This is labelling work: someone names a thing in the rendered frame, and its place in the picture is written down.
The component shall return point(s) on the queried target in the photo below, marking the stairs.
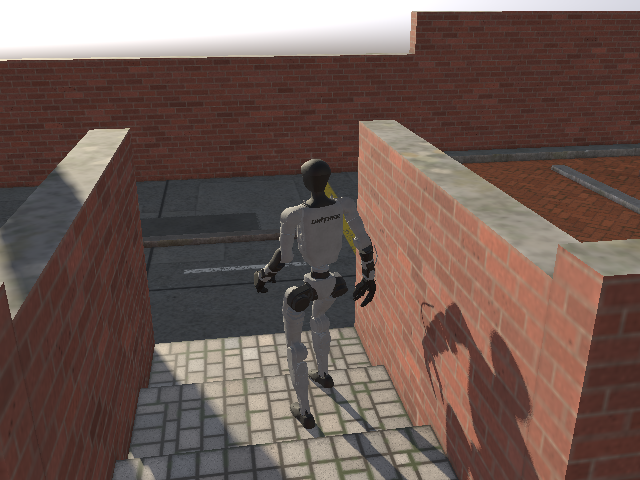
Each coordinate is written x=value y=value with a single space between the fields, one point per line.
x=219 y=409

